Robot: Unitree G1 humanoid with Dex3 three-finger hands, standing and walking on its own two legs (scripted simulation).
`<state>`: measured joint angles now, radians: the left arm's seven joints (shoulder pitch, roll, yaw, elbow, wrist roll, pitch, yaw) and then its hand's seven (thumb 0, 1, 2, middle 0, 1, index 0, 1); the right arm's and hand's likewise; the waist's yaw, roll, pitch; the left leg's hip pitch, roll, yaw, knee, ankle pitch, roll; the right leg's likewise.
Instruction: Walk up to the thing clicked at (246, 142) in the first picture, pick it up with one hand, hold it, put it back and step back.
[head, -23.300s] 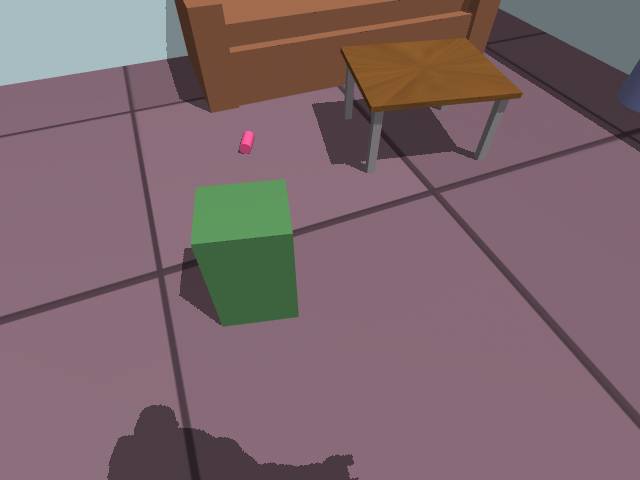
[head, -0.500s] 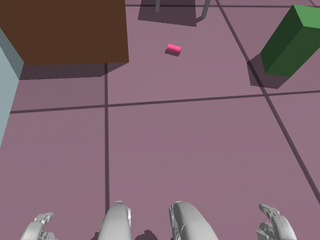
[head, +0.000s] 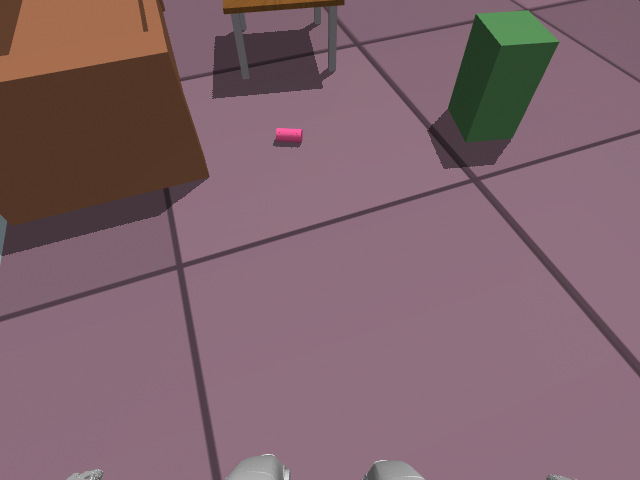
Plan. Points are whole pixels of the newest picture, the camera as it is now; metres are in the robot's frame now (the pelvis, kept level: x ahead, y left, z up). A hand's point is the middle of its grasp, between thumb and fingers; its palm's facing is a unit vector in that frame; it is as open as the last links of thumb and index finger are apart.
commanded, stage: walk up
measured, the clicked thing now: (289, 135) +1.59 +0.20 -0.71
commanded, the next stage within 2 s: stand in 0.78 s
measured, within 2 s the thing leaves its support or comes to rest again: neither
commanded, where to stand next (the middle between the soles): +0.06 +0.00 m, yaw -3 degrees
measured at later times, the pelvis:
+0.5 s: pelvis +0.00 -0.01 +0.03, yaw -5 degrees
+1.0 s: pelvis +0.01 +0.00 +0.04, yaw -5 degrees
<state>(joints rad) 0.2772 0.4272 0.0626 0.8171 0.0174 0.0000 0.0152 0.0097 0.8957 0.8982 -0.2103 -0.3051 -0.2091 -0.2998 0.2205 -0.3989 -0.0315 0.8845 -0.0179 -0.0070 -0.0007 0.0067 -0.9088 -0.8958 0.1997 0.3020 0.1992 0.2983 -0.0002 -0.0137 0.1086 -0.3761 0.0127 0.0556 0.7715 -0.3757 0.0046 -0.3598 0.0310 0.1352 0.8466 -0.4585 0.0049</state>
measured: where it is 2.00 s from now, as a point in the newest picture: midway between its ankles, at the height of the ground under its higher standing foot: outside the picture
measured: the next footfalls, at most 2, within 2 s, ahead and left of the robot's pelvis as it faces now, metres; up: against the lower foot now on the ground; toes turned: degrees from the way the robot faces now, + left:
none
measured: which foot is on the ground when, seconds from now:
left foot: down 0.00-1.00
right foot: down 0.00-1.00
